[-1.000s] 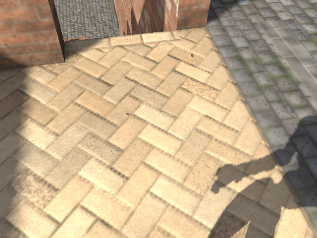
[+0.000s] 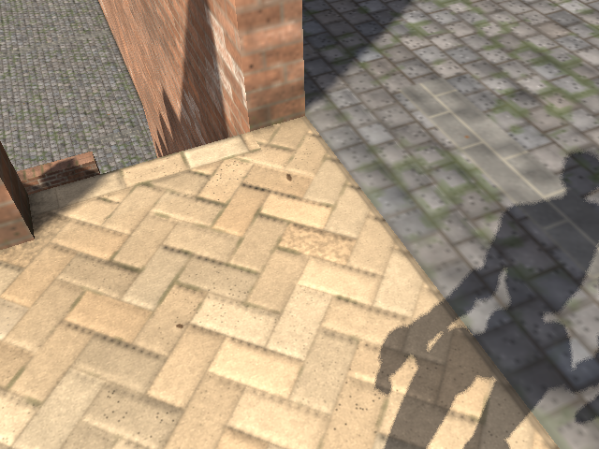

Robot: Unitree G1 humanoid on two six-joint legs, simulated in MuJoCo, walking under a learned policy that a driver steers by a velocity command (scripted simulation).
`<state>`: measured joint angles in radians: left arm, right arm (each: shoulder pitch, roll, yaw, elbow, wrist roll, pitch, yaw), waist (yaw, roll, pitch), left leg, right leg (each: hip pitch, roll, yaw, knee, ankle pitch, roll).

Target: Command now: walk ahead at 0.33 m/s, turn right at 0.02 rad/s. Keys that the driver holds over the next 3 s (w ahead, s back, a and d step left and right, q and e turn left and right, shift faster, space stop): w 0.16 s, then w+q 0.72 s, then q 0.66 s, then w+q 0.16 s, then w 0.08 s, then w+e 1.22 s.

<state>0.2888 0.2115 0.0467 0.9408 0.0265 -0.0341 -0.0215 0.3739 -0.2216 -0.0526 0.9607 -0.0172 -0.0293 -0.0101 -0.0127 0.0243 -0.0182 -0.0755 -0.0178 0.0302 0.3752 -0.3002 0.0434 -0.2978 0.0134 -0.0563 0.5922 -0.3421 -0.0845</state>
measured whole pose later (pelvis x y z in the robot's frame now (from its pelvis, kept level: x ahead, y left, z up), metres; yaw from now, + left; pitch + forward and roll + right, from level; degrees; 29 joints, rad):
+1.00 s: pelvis +0.50 +0.06 -0.01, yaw +25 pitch +2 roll +0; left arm -0.02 0.24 0.02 0.76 0.03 -0.04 -0.02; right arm 0.46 -0.24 -0.07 0.92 -0.01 -0.04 -0.02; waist -0.11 -0.03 0.05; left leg 0.00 -0.15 -0.18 0.33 -0.34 0.13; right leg -0.64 -0.03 0.03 0.65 -0.04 0.03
